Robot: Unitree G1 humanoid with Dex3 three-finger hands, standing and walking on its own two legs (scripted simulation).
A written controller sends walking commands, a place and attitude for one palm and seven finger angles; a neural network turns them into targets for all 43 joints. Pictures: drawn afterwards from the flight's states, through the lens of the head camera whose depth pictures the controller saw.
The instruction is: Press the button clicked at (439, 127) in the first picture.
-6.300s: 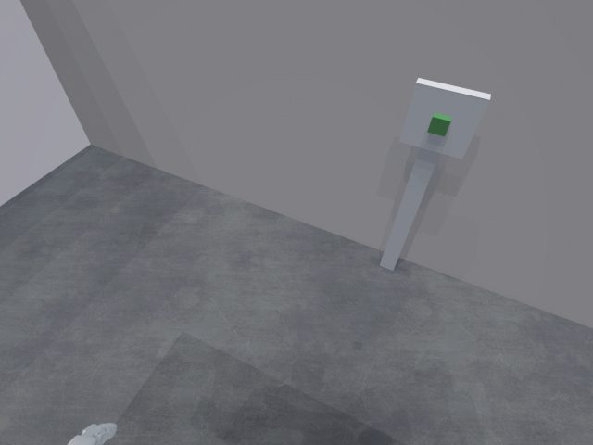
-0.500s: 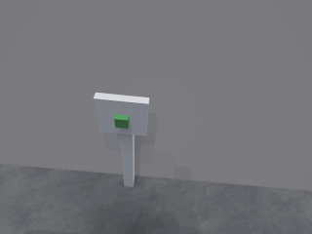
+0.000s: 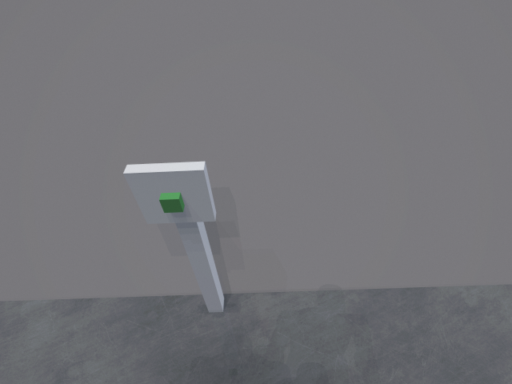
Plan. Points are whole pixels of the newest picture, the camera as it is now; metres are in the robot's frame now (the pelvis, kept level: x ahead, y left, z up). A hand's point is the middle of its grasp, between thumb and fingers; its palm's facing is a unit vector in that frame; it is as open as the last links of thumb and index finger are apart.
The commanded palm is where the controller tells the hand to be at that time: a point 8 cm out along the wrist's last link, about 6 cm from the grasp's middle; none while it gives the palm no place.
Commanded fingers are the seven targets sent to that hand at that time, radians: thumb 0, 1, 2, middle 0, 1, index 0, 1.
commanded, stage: come to a stop and stand still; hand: left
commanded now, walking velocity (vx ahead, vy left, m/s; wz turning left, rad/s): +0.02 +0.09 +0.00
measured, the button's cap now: (172, 201) +0.52 +0.24 -0.06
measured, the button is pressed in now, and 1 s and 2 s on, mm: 0 0 0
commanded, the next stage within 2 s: look again from close up in 1.90 s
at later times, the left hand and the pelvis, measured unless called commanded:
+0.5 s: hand out of the picture +0.00 +0.26 -0.19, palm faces +0.03 -0.97 -0.23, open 7.4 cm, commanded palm none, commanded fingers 0.00 0.90 0.90 -0.20 -0.30 -0.20 -0.30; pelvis -0.01 +0.07 -0.01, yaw +0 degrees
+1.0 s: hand out of the picture +0.05 +0.23 -0.19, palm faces +0.00 -0.98 -0.21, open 7.3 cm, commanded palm none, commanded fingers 0.00 0.90 0.90 -0.20 -0.30 -0.20 -0.30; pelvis +0.03 +0.06 -0.01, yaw +0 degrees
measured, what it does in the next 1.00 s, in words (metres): steps on the spot: left foot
